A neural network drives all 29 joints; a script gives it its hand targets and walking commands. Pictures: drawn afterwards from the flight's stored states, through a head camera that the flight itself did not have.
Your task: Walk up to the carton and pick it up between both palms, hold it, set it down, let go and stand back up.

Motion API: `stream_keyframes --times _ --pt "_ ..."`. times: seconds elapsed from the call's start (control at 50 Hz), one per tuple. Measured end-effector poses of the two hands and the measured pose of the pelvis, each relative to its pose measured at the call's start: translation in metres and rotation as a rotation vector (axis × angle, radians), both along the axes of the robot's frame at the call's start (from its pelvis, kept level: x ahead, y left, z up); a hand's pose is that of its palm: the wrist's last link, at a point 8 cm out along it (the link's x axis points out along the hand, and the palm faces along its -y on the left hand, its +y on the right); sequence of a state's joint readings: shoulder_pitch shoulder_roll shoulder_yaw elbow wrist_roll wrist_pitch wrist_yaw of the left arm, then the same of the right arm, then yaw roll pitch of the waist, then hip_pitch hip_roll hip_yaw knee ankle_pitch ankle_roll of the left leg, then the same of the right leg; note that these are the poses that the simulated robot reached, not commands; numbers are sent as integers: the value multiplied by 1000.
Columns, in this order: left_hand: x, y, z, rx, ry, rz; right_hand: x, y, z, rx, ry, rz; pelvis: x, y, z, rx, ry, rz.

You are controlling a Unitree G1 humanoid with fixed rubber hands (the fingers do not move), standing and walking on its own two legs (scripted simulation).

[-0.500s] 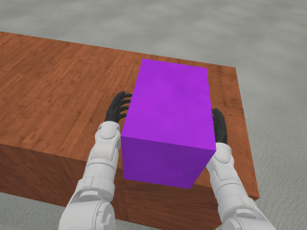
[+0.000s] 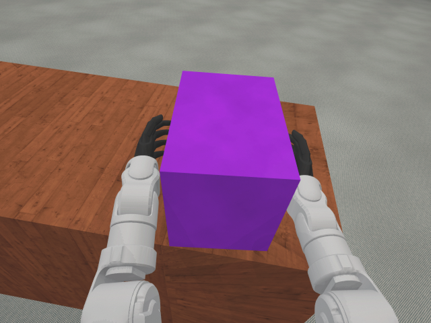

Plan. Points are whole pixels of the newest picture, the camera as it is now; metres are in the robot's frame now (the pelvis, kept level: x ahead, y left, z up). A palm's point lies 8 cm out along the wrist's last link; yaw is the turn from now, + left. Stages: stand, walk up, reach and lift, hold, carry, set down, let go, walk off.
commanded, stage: reach and lift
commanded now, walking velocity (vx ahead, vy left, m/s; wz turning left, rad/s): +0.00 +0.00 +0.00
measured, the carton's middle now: (223, 158) +0.43 -0.01 +0.09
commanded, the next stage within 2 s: hold in 1.66 s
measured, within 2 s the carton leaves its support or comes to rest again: neither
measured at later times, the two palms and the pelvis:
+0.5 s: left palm (139, 148) +0.35 +0.14 +0.19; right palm (310, 172) +0.33 -0.15 +0.16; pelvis -0.03 +0.00 +0.00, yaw +0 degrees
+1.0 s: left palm (139, 136) +0.35 +0.14 +0.21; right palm (314, 158) +0.34 -0.15 +0.18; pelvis -0.02 +0.00 +0.00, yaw +0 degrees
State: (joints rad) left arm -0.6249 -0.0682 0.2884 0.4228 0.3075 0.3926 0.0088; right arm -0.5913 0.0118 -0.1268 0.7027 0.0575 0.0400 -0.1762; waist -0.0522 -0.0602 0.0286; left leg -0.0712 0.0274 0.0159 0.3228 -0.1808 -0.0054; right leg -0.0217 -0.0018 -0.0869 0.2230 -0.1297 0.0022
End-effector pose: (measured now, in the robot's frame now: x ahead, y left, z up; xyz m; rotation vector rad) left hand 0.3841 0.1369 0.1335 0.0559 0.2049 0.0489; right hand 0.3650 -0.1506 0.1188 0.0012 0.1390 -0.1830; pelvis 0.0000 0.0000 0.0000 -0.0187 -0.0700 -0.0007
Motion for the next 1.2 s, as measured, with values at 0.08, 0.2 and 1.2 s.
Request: stream_keyframes --times 0.08,0.2,1.2 --pt "-6 2 2 0 -6 3 -4 2 3 8 -7 2 0 1 -1 -4 -6 12" --pt "-13 3 17 4 -25 9 -10 4 14 20 -27 1 -4 4 -1 -6 -15 16" --pt "-34 2 77 12 -59 22 -26 2 64 52 -69 10 -21 2 -2 1 -98 7"
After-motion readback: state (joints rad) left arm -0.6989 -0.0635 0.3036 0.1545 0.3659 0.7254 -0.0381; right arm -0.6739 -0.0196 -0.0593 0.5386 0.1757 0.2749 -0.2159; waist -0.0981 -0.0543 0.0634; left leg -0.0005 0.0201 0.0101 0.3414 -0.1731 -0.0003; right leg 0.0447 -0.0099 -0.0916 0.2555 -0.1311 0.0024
